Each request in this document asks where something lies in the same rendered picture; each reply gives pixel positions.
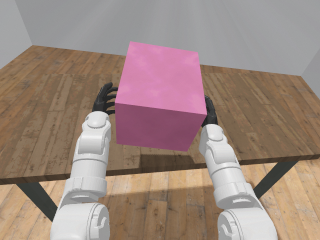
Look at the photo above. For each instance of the right robot upper arm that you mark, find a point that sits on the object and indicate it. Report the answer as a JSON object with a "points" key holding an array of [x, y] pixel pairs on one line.
{"points": [[245, 224]]}

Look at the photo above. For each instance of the right robot forearm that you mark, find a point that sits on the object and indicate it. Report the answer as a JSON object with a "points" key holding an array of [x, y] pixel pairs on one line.
{"points": [[231, 191]]}

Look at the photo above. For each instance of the left robot upper arm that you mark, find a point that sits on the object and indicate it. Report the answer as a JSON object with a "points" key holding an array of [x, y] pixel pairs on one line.
{"points": [[81, 221]]}

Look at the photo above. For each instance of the left robot forearm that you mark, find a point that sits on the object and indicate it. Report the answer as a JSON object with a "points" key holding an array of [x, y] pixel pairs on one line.
{"points": [[87, 179]]}

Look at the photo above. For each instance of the carton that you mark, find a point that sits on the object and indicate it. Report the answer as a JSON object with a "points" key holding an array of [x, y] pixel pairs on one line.
{"points": [[160, 102]]}

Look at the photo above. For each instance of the robot right hand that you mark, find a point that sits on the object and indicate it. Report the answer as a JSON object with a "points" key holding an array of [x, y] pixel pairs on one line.
{"points": [[211, 117]]}

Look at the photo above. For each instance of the robot left hand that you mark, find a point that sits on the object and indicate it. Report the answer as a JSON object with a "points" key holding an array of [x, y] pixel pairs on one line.
{"points": [[101, 103]]}

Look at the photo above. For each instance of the table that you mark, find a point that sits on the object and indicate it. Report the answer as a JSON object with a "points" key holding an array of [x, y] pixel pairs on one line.
{"points": [[42, 146]]}

